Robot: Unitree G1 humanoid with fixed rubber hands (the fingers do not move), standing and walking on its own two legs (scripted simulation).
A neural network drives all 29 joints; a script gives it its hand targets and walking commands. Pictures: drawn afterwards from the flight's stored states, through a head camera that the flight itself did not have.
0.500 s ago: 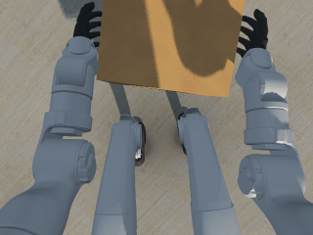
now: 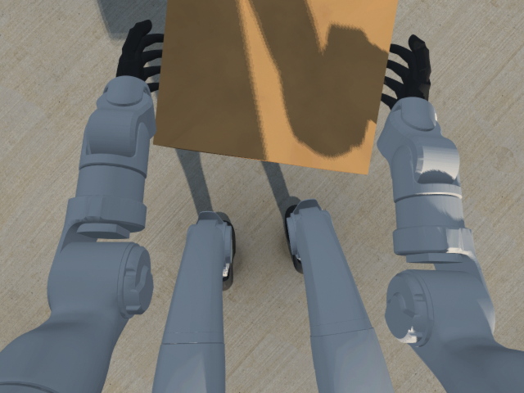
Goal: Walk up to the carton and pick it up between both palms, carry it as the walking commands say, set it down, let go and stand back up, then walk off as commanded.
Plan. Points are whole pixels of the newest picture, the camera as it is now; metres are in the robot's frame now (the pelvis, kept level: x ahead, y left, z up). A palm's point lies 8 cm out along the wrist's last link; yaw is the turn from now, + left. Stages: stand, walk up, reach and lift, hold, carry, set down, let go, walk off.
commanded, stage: reach and lift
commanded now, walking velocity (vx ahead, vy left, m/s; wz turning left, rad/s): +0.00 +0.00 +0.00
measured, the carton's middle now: (271, 79) +0.51 -0.03 -0.14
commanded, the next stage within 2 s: none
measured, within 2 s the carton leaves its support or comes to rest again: neither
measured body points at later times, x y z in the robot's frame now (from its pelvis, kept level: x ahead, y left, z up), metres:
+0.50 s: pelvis +0.00 +0.01 +0.05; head +0.24 +0.00 +0.42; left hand +0.51 +0.16 +0.01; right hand +0.47 -0.20 +0.02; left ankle +0.14 +0.12 -0.59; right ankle +0.17 -0.12 -0.59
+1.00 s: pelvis +0.01 +0.01 +0.10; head +0.20 -0.01 +0.50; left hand +0.47 +0.16 +0.08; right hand +0.43 -0.20 +0.08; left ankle +0.14 +0.12 -0.59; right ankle +0.17 -0.12 -0.59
